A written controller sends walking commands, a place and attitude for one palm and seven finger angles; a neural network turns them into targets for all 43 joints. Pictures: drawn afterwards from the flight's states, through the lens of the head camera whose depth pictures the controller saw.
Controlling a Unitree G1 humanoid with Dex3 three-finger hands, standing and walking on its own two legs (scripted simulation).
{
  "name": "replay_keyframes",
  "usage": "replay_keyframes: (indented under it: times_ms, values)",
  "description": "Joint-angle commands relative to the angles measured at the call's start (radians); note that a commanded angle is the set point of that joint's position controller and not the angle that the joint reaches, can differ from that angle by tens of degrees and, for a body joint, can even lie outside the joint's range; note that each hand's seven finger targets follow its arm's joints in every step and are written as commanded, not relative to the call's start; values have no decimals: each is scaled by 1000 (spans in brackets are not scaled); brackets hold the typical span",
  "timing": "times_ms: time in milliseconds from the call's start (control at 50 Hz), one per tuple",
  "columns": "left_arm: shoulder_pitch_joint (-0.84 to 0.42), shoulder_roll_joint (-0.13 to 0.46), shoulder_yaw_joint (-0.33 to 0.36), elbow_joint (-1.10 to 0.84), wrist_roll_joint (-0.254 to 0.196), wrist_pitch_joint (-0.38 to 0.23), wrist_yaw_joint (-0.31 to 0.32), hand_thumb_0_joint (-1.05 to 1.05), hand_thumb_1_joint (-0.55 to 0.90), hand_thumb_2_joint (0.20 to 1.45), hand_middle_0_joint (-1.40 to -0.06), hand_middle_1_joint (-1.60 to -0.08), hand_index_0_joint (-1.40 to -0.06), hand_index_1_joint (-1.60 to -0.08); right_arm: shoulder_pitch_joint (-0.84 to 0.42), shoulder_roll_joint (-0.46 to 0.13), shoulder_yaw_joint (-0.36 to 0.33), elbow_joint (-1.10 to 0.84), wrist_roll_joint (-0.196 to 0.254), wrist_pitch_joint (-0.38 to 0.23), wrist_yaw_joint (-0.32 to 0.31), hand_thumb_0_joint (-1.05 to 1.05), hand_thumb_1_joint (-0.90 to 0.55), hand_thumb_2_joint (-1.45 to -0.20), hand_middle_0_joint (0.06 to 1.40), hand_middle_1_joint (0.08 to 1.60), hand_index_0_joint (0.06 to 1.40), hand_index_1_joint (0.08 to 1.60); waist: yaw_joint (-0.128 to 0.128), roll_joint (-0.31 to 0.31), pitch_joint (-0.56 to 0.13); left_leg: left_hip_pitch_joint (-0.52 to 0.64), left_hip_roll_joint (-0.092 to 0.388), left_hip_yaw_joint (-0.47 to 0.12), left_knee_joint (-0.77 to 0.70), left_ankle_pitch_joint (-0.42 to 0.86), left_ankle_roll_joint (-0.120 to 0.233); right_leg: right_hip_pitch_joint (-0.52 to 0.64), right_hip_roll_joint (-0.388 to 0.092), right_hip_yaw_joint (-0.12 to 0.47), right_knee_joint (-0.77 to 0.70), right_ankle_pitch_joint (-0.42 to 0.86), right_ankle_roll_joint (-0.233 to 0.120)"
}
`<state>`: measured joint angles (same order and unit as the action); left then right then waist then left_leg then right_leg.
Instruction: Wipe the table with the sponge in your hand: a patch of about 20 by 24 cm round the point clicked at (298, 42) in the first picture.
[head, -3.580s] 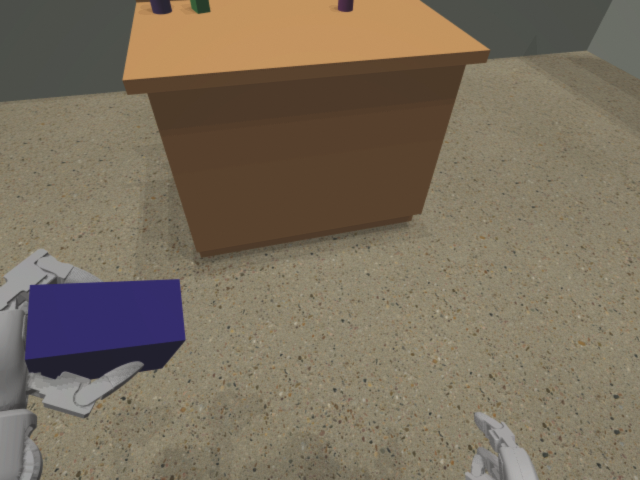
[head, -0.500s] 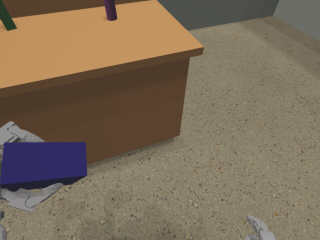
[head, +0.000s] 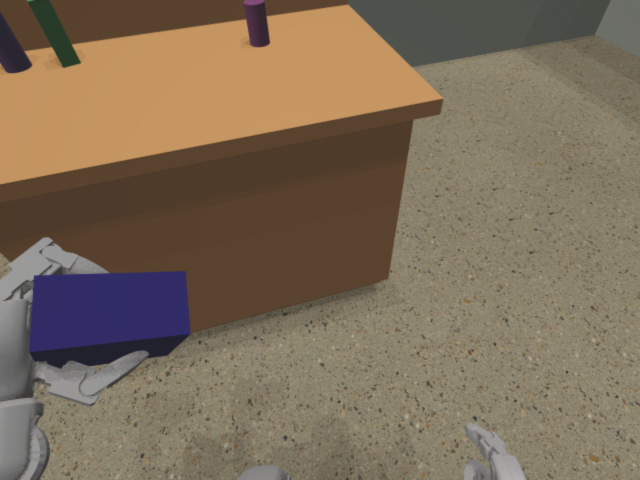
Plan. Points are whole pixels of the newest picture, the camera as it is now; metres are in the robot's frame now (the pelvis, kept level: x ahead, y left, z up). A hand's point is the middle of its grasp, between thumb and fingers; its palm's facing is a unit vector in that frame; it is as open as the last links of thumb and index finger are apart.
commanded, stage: take the last steps up to it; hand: left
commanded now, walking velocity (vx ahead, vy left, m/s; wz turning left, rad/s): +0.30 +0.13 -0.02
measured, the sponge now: (134, 320) +0.23 +0.20 +0.15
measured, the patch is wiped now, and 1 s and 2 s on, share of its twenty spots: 0.00 0.00 0.00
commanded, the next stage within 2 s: come to a stop and stand still in 2.00 s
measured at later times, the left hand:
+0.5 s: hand (97, 232) +0.31 +0.26 +0.19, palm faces +0.33 -0.83 -0.46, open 10.2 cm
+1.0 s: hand (106, 174) +0.41 +0.30 +0.18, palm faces +0.37 -0.83 -0.41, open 10.2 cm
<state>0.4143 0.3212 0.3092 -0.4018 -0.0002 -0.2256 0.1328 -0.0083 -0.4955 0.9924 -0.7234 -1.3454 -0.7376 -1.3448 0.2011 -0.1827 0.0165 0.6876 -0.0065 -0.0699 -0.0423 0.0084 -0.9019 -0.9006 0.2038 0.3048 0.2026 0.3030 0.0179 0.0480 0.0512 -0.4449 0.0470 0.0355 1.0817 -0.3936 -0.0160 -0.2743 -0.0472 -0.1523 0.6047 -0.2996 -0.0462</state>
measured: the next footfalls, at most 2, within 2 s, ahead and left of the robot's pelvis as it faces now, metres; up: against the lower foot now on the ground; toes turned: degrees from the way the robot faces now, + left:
left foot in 0.24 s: +0.15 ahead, +0.17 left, +0.00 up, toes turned +8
right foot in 0.54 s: +0.17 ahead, -0.07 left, +0.00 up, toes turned -13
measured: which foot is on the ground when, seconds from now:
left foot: up 0.00-0.22, down 0.24-0.56, up 0.58-0.90, down 0.92-1.00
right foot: down 0.00-0.24, up 0.26-0.52, down 0.54-0.94, up 0.96-1.00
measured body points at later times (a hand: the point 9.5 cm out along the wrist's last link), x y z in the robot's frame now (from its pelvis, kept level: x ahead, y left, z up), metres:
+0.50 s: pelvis +0.09 +0.04 +0.01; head +0.11 +0.03 +0.46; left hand +0.29 +0.30 +0.21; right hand +0.24 -0.17 -0.09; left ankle +0.11 +0.16 -0.73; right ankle +0.11 -0.06 -0.71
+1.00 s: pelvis +0.18 +0.07 +0.00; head +0.20 +0.08 +0.45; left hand +0.39 +0.34 +0.20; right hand +0.33 -0.20 -0.07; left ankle +0.24 +0.18 -0.73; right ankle +0.13 -0.05 -0.69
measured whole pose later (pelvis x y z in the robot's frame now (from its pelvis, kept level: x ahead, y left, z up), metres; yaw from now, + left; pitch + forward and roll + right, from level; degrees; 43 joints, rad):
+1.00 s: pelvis +0.18 +0.07 +0.00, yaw -3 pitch -2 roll +1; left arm 0.43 0.40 0.38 -0.51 -0.01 -0.25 0.17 -0.01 -0.50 1.00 -0.72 -1.35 -0.74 -1.34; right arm 0.20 -0.22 -0.06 0.59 0.00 -0.08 -0.08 0.01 -0.91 -0.90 0.20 0.30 0.20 0.30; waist 0.00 -0.06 0.07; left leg -0.33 0.06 0.16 0.58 -0.21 0.02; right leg -0.31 -0.08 -0.08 0.92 -0.52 0.00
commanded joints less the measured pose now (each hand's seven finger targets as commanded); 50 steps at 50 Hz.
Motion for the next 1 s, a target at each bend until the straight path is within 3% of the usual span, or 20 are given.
replay_keyframes:
  times_ms: [0,120,180,220,240,260,360,480,500,520,540,560,620,680,780,860,880,920,940,980]
  values:
    - [-49,235,184,-291,-12,-98,28,0,100,1300,-1200,-1600,-1200,-1600,-112,-104,-56,-178,6,-41,-11,0,-900,-900,200,300,200,300,-21,-132,-108,-188,73,-35,-19,59,-12,186,-303,308,-322,246,-115]
    - [31,218,191,-339,-18,-81,62,0,100,1300,-1200,-1600,-1200,-1600,-79,-91,-62,-225,0,-58,-17,0,-900,-900,200,300,200,300,2,-185,-163,100,-3,131,-490,119,13,160,-237,225,-258,159,-89]
    - [-18,201,171,-337,-15,-80,64,0,100,1300,-1200,-1600,-1200,-1600,-50,-121,-84,-228,3,-62,-34,0,-900,-900,200,300,200,300,-20,-95,-154,286,2,145,-653,178,24,81,-171,187,-125,79,-32]
    - [-40,183,154,-348,-18,-86,62,0,100,1300,-1200,-1600,-1200,-1600,-38,-165,-100,-239,16,-63,-37,0,-900,-900,200,300,200,300,-35,216,-174,502,261,-227,-729,302,154,-206,-2,44,272,-150,55]
    - [-52,207,154,-303,-9,-100,53,0,100,1300,-1200,-1600,-1200,-1600,-46,-150,-91,-234,14,-69,-31,0,-900,-900,200,300,200,300,-37,252,-168,432,362,-382,-819,184,225,-272,11,64,465,-358,50]
    - [-53,231,178,-288,-7,-97,50,0,100,1300,-1200,-1600,-1200,-1600,-60,-139,-87,-222,10,-77,-29,0,-900,-900,200,300,200,300,-35,250,-121,372,384,-420,-843,105,271,-332,-28,120,541,-314,51]
    - [20,185,143,-396,-14,-88,39,0,100,1300,-1200,-1600,-1200,-1600,-56,-134,-79,-201,14,-104,-16,0,-900,-900,200,300,200,300,-18,194,-132,285,262,-120,-790,265,207,-229,-46,53,346,-134,70]
    - [29,196,172,-286,-21,-58,46,0,100,1300,-1200,-1600,-1200,-1600,-61,-126,-64,-197,8,-89,-33,0,-900,-900,200,300,200,300,-17,125,-142,175,216,-17,-682,96,128,64,20,-43,-59,-40,71]
    - [15,203,176,-258,-16,-53,45,0,100,1300,-1200,-1600,-1200,-1600,-66,-123,-64,-200,10,-81,-37,0,-900,-900,200,300,200,300,-16,64,-147,114,184,14,-599,24,105,137,-3,1,-132,-21,54]
    - [-5,221,180,-242,-13,-52,46,0,100,1300,-1200,-1600,-1200,-1600,-70,-108,-62,-200,12,-70,-37,0,-900,-900,200,300,200,300,-13,-86,-138,3,120,65,-406,-29,78,199,-118,204,-227,-72,-1]
    - [-9,259,209,-208,-15,-48,49,0,100,1300,-1200,-1600,-1200,-1600,-72,-89,-54,-208,10,-63,-32,0,-900,-900,200,300,200,300,-10,-328,-127,-198,-6,118,-153,-136,32,286,-321,579,-335,-35,-107]
    - [-46,246,207,-194,-33,-45,44,0,100,1300,-1200,-1600,-1200,-1600,-90,-117,-68,-204,9,-70,-23,0,-900,-900,200,300,200,300,3,-367,-118,-260,-2,10,32,-122,14,269,-398,700,-381,-47,-140]
    - [-57,224,178,-240,-24,-74,30,0,100,1300,-1200,-1600,-1200,-1600,-101,-102,-52,-172,11,-53,-11,0,-900,-900,200,300,200,300,-19,-174,-87,-293,52,-54,158,10,-12,247,-349,444,-327,173,-135]
    - [-15,212,166,-273,-12,-91,32,0,100,1300,-1200,-1600,-1200,-1600,-95,-111,-55,-178,5,-38,-10,0,-900,-900,200,300,200,300,-25,-156,-105,-207,61,-10,-11,79,-12,198,-293,228,-292,413,-97]
    - [58,233,204,-342,-19,-81,59,0,100,1300,-1200,-1600,-1200,-1600,-80,-97,-67,-232,1,-47,-14,0,-900,-900,200,300,200,300,11,-186,-154,0,12,123,-396,113,11,204,-262,186,-268,330,-96]
    - [-3,222,190,-357,-21,-73,72,0,100,1300,-1200,-1600,-1200,-1600,-52,-112,-81,-239,4,-52,-33,0,-900,-900,200,300,200,300,-14,-126,-151,241,-7,159,-619,192,20,115,-199,154,-168,108,-47]
    - [-28,214,176,-360,-21,-79,69,0,100,1300,-1200,-1600,-1200,-1600,-38,-128,-90,-240,9,-53,-38,0,-900,-900,200,300,200,300,-26,-37,-156,326,16,119,-659,183,34,57,-169,136,-62,74,-25]
    - [-63,200,159,-377,-20,-92,67,0,100,1300,-1200,-1600,-1200,-1600,-37,-162,-98,-254,18,-57,-33,0,-900,-900,200,300,200,300,-33,274,-167,505,330,-366,-773,348,194,-263,16,31,396,-322,57]
    - [-52,254,187,-305,-12,-97,60,0,100,1300,-1200,-1600,-1200,-1600,-53,-141,-80,-235,8,-67,-33,0,-900,-900,200,300,200,300,-33,262,-169,418,391,-464,-825,204,251,-302,-7,103,548,-346,46]
    - [-53,236,178,-338,-18,-93,46,0,100,1300,-1200,-1600,-1200,-1600,-60,-134,-87,-217,18,-75,-24,0,-900,-900,200,300,200,300,-33,178,-124,386,353,-372,-803,178,276,-391,-55,143,590,-242,60]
